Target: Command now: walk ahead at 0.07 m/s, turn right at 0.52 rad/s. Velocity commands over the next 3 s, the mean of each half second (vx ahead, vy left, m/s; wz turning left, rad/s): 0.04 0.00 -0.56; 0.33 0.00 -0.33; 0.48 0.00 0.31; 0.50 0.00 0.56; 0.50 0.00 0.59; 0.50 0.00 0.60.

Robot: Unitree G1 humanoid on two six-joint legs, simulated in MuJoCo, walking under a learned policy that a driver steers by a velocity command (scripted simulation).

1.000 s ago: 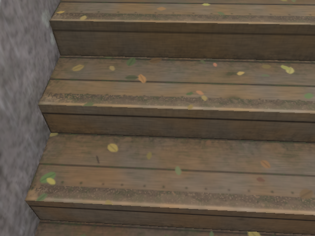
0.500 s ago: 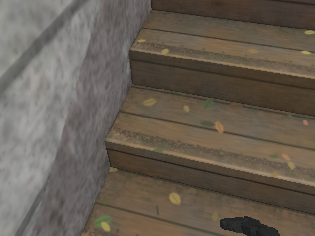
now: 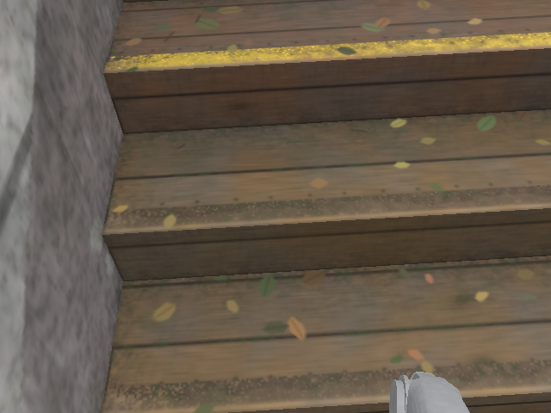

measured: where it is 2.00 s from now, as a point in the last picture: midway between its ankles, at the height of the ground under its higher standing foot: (502, 155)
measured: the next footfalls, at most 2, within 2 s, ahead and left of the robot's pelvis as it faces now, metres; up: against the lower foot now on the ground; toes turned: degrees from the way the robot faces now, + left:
right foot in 0.08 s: +0.20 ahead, -0.15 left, +0.16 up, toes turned -12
left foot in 0.70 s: +0.21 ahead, +0.08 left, +0.16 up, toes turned -26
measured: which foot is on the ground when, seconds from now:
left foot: down 0.00-0.16, up 0.18-0.68, down 0.70-1.00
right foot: up 0.00-0.06, down 0.08-0.72, up 0.74-1.00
